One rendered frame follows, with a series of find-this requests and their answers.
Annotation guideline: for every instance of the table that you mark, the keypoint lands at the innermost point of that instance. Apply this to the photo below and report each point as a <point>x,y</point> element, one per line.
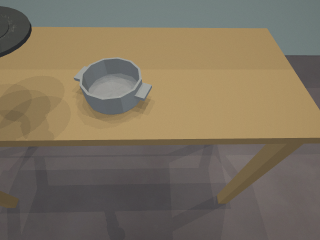
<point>210,86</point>

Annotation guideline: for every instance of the pot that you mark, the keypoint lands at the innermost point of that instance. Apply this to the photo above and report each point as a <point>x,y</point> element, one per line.
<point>112,85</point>

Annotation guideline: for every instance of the lid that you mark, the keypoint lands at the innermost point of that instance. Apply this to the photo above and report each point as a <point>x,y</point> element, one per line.
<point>15,29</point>

